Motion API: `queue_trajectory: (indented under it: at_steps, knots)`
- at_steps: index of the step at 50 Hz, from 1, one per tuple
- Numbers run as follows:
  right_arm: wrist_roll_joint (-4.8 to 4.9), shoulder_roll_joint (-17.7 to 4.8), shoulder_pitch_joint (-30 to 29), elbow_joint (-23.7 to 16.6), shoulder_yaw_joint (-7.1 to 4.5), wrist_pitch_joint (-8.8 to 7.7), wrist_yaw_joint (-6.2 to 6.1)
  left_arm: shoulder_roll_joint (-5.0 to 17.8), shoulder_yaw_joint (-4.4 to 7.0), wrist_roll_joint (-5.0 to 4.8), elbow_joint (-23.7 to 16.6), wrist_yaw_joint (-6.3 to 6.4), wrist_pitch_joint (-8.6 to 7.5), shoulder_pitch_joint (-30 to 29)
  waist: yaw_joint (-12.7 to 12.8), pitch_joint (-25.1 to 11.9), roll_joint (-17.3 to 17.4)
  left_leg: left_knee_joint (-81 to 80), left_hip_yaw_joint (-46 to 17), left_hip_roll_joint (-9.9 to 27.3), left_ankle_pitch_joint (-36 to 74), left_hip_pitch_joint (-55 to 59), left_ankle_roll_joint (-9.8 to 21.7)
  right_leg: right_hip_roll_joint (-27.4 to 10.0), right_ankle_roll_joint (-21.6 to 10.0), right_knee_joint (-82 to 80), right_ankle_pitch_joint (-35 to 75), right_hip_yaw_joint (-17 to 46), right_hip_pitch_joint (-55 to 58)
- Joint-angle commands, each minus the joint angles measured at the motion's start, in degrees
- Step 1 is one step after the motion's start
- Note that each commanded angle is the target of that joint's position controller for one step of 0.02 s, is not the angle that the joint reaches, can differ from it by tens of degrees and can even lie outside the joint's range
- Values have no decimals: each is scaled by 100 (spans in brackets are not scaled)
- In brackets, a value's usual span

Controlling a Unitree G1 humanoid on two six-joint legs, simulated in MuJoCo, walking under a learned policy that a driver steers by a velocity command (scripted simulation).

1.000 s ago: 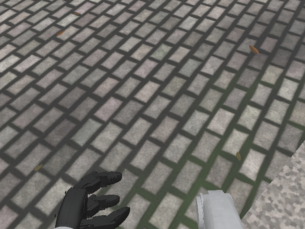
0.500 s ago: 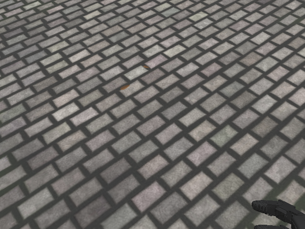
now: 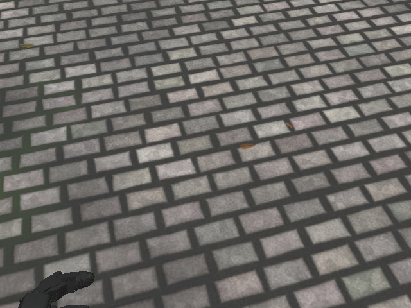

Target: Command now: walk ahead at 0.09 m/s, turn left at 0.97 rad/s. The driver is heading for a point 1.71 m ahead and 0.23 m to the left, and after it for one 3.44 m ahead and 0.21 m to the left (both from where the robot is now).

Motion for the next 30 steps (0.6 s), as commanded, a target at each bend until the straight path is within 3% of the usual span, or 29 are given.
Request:
queue_trajectory:
  at_steps: [1, 2, 3, 4, 5, 6, 9, 12, 15, 19, 21, 22, 23, 24, 25, 26, 27, 28, 30]
  knots:
    - [-113, 216, 357, -347, 101, -43, 23, 918, 372, 107, -350, 47, 1, 422, 102, -1180, -404, 2056, 323, 178, -2550, -1274, -162, -2029, -978, -464, 2016, 1393, 2776]
    - [-78, -328, 727, -602, -22, -113, 131, 1056, 409, 302, -319, 34, 57, 435, -297, -1458, -1687, 2959, 573, 550, -2448, -1879, -381, -2956, -1785, -917, 1277, 2913, 2616]
    - [-61, -838, 544, -413, -150, -109, 148, 742, 393, 227, -470, 63, 84, 110, -111, -1017, -1227, 3518, 875, 1018, -1828, -2070, -613, -2590, -1851, -1031, 271, 2516, 2268]
    - [-19, -1002, 293, -318, -214, -38, 134, 476, 320, 180, -497, 104, 145, -23, 31, -722, -731, 3809, 985, 1174, -1269, -2109, -706, -2084, -1592, -979, -482, 1582, 1884]
    - [-38, -886, 345, -234, -194, 51, 101, 481, 293, 134, -547, 140, 209, -123, -5, -639, -432, 4191, 1163, 1250, -943, -1960, -775, -1769, -1414, -988, -550, 1059, 1526]
    - [-56, -753, 368, -265, -149, 85, 101, 555, 297, 98, -527, 172, 247, -220, -11, -478, -372, 4350, 1373, 1331, -716, -1921, -819, -1645, -1418, -1050, -329, 657, 1219]
    - [-17, -369, 52, -405, -7, 62, 98, 641, 326, 169, -314, 237, 311, 129, 207, -494, -536, 3838, 1767, 1578, -410, -1930, -874, -1480, -1503, -1167, 139, -147, 1396]
    - [-20, -337, -215, -496, 10, 49, 117, 780, 409, 159, -165, 234, 346, 344, 373, -701, -681, 3176, 1776, 1865, -456, -1933, -924, -1813, -1688, -1202, 131, -338, 1911]
    - [-62, -230, -275, -482, 46, 49, 174, 963, 501, 107, -84, 182, 350, 257, 368, -796, -732, 2355, 1901, 1964, -531, -1273, -800, -1959, -1675, -1213, -4, -665, 1724]
    - [-89, -221, -28, -311, 37, 77, 246, 1041, 535, -44, 84, 43, 353, 300, 289, -804, -854, 889, 2195, 1684, -679, -199, -449, -2029, -1613, -1081, -252, -902, 1498]
    - [-106, -207, 515, -51, -3, 86, 287, 970, 510, -169, 208, 19, 374, 325, 21, -822, -768, -515, 2373, 1425, -79, 707, -120, -1933, -1312, -582, -112, -1120, 1208]
    - [-107, -335, 761, 60, -48, 79, 277, 768, 464, -193, 382, -16, 388, 651, 7, -724, -384, -1185, 2027, 1484, 362, 1366, 102, -1689, -873, -2, -532, -1457, 645]
    - [-109, -897, 805, -2, -156, 63, 201, 338, 323, 66, 256, -111, 373, 804, 252, -673, 1355, -1444, 20, 2970, 1709, 2222, 641, -989, -215, 1739, -2503, -2109, -863]
    - [-338, -1320, 539, -176, -225, -6, 195, 533, 401, 94, -19, -39, 327, 297, -5, -607, 1883, -1674, -974, 3951, 2010, 1360, 1654, -495, -10, 2779, -3408, -1558, -1659]
    - [-457, -966, 343, -227, -122, -128, 203, 821, 480, 16, -27, 19, 346, -97, -155, -550, 1234, -1817, -482, 3586, 1589, 970, 1539, -622, -76, 3517, -2995, -1093, -1382]
    - [-417, -745, -80, -192, -37, -221, 201, 763, 492, -39, 74, 41, 396, 69, 118, -447, 1126, -1806, 9, 3200, 1286, 761, 1161, -631, -147, 3632, -2447, -986, -1295]
    - [-296, -527, -394, -216, 26, -271, 186, 692, 497, 3, 292, 85, 456, 346, 269, -475, 958, -1747, 353, 2893, 1084, 758, 868, -659, -111, 3687, -2041, -977, -1197]
    - [-215, -346, -575, -209, 103, -301, 168, 691, 503, 68, 387, 102, 496, 551, 349, -477, 1031, -1713, 589, 2765, 1400, 670, 790, -635, -31, 3816, -1666, -1013, -1035]
    - [-257, -65, -582, -140, 234, -338, 140, 612, 479, 28, 439, 81, 490, 705, 441, -581, 933, -1638, 873, 2586, 1881, 578, 792, -607, 47, 3807, -1319, -1017, -586]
